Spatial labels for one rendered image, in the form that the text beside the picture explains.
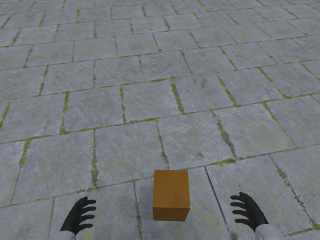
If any left robot hand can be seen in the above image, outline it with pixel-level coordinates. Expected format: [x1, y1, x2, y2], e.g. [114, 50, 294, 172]
[60, 196, 96, 235]

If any right robot forearm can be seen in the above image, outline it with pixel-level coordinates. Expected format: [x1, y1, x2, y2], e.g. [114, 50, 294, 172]
[255, 224, 287, 240]

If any carton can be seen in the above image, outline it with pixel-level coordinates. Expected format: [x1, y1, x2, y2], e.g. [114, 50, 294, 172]
[152, 169, 191, 222]

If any right robot hand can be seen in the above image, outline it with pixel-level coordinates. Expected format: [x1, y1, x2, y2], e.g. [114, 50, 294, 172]
[230, 192, 269, 233]

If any left robot forearm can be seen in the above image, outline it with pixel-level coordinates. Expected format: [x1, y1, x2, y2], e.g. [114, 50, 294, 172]
[51, 230, 76, 240]

